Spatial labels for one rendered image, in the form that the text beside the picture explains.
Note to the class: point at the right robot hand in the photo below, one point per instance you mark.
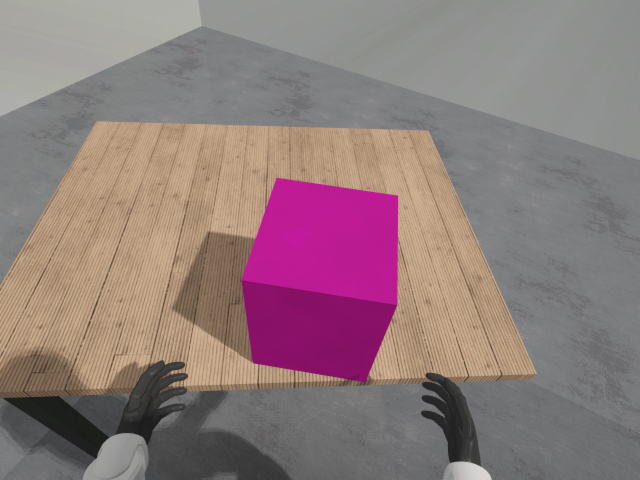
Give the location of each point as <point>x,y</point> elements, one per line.
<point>457,425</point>

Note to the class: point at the robot left forearm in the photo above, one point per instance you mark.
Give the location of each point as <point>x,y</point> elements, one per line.
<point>121,457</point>

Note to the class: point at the table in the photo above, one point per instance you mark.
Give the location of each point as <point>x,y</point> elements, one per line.
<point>139,256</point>

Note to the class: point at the carton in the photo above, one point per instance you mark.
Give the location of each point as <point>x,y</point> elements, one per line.
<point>320,284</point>

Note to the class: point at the left robot hand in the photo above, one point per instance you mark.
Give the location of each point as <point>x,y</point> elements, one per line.
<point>141,413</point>

